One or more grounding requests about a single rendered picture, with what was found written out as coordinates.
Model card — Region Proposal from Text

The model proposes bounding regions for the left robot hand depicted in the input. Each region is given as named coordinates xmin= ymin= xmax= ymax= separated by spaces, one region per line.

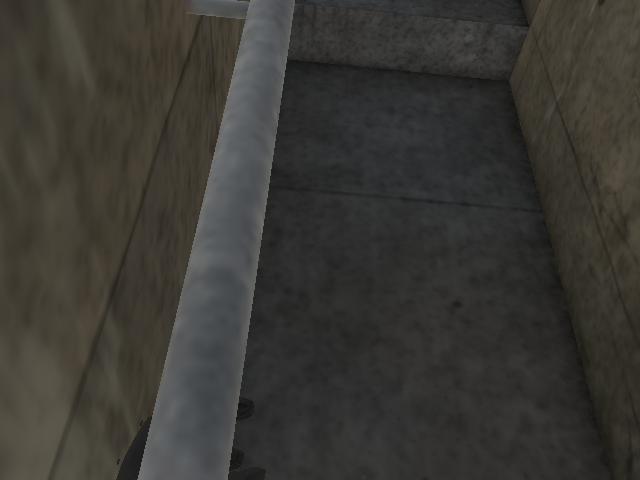
xmin=116 ymin=397 xmax=266 ymax=480

